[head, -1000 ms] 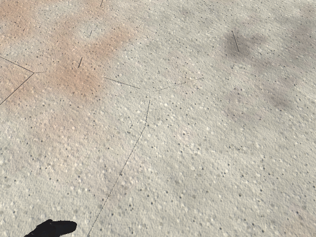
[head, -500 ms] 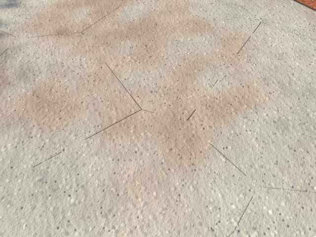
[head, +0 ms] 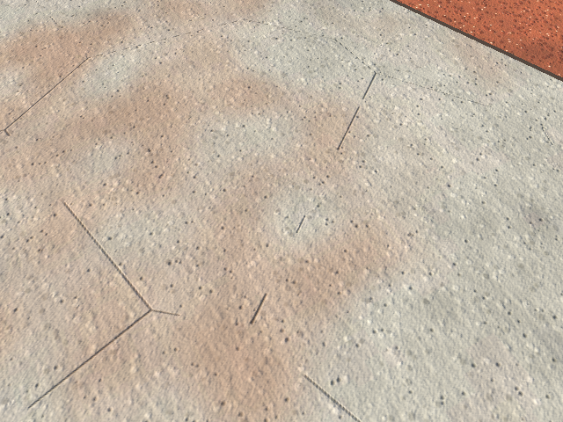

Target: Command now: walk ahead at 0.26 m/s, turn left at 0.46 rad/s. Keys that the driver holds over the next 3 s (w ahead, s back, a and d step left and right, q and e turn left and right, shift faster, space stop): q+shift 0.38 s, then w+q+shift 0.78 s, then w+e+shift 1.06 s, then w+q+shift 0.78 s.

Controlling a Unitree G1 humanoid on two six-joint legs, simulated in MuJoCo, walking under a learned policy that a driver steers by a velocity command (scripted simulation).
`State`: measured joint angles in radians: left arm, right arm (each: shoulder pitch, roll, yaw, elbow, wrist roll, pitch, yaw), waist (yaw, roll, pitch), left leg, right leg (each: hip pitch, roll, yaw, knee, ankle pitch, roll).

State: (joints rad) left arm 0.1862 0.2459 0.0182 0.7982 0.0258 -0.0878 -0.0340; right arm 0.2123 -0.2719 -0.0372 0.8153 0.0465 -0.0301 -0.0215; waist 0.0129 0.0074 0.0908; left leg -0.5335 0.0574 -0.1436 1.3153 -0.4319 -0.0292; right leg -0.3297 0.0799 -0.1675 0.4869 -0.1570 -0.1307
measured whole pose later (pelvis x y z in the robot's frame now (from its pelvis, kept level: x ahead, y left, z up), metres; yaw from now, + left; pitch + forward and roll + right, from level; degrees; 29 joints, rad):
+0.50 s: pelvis +0.16 +0.07 +0.01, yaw +24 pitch +3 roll -2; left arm -0.02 0.28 0.07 0.73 -0.01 -0.03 -0.01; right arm 0.31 -0.29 -0.10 0.66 0.03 -0.01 -0.01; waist -0.04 -0.03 0.03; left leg -0.37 -0.08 -0.09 0.46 -0.16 0.10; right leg -0.50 0.02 0.08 1.00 -0.38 0.01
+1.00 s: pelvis +0.35 +0.16 +0.00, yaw +52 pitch +3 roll -1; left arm 0.50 0.31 0.06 0.84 0.04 -0.09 0.00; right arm 0.06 -0.34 -0.06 0.55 -0.05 0.03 0.10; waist 0.10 0.06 -0.03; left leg -0.82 0.03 -0.03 1.21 -0.14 0.04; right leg 0.05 -0.04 -0.18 0.29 -0.39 0.04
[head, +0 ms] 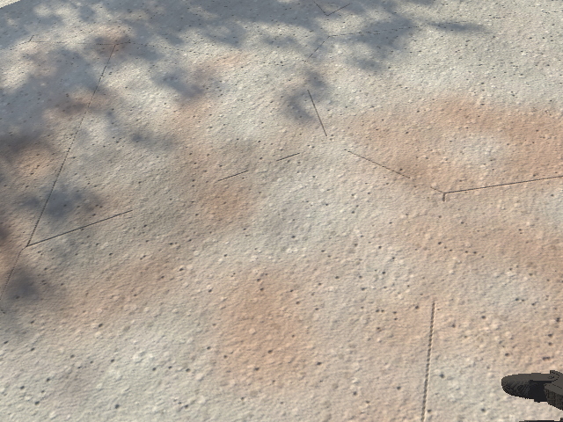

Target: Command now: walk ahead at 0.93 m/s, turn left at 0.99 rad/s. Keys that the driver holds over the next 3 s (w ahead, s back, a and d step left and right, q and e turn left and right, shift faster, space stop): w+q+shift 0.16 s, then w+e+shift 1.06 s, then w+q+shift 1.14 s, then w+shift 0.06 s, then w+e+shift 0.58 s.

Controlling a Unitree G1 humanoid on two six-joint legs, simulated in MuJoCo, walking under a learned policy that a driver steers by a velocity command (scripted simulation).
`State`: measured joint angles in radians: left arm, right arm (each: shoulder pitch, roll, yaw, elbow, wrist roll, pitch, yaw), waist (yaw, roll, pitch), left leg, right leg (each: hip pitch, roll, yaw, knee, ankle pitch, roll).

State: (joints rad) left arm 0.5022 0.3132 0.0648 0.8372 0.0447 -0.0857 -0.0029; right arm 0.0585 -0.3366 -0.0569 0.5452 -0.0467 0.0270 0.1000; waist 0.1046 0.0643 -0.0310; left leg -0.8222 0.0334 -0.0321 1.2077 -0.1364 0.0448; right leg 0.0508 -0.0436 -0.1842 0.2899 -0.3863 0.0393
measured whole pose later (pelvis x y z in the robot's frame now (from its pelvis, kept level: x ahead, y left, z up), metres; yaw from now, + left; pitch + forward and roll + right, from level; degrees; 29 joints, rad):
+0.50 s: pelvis +0.43 +0.10 -0.01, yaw +9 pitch +1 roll +2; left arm 0.17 0.27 0.02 0.73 0.00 -0.03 -0.06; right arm 0.41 -0.29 -0.03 0.85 -0.01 -0.12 0.02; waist -0.03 -0.02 0.04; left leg 0.18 -0.15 0.13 0.16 -0.36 0.12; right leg -0.82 -0.09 -0.05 0.85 0.06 -0.08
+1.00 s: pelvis +0.92 +0.15 -0.01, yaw -16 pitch +3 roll +0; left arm 0.46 0.34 0.09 0.82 0.00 -0.06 -0.02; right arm -0.03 -0.27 0.06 0.56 -0.03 -0.08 0.01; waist 0.15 0.00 0.01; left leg -0.59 0.06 -0.09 0.51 -0.03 -0.03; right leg 0.06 0.14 0.28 0.39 -0.45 -0.12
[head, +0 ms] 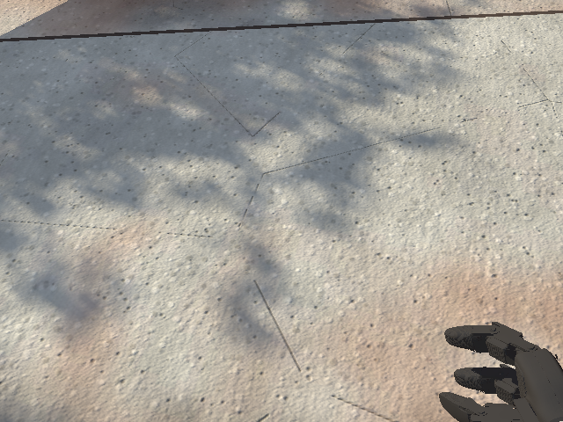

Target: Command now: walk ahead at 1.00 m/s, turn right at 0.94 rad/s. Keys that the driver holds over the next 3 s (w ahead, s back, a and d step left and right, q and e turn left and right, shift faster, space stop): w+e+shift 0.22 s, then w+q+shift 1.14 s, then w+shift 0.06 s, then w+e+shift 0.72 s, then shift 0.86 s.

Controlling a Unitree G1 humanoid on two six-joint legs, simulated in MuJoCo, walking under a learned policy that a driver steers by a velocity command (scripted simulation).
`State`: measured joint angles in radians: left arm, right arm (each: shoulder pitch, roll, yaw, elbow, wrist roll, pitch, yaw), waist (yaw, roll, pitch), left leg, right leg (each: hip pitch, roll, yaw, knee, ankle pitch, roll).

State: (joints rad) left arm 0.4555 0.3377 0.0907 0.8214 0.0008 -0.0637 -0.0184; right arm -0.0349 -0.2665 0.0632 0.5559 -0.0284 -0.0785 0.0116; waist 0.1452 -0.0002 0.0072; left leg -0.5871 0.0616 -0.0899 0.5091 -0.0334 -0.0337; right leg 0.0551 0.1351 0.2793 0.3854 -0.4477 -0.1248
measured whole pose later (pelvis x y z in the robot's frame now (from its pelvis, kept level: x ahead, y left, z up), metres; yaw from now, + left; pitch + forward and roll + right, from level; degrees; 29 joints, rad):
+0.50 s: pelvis +0.45 -0.03 -0.01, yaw -14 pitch +2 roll +1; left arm 0.00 0.26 -0.02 0.62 0.07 -0.06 -0.03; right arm 0.56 -0.24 -0.01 0.94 0.00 -0.07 0.00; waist -0.11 -0.03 0.03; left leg -0.05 0.04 0.02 1.00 -0.40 0.06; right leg -0.53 0.01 -0.08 0.71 -0.22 -0.10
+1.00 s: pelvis +0.92 -0.04 -0.02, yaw +11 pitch -1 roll +1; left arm 0.18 0.23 -0.01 0.74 0.04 -0.10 0.00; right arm 0.30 -0.33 -0.08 0.83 -0.02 0.00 0.02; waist -0.04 0.00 0.06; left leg -0.40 -0.20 0.07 0.67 -0.24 0.21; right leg -0.31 -0.04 0.05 1.46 -0.35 0.01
